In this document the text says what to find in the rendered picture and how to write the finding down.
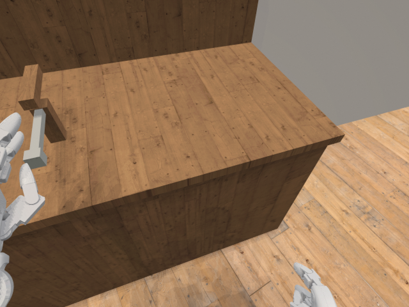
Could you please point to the robot right hand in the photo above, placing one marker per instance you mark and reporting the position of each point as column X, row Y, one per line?
column 320, row 295

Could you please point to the robot left forearm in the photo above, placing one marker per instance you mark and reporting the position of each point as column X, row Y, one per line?
column 6, row 282

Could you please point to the tap lever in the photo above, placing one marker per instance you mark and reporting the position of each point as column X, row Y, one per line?
column 35, row 156

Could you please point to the robot left hand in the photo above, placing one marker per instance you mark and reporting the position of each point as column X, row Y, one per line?
column 23, row 208

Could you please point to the counter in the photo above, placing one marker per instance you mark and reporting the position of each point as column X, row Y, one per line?
column 168, row 134

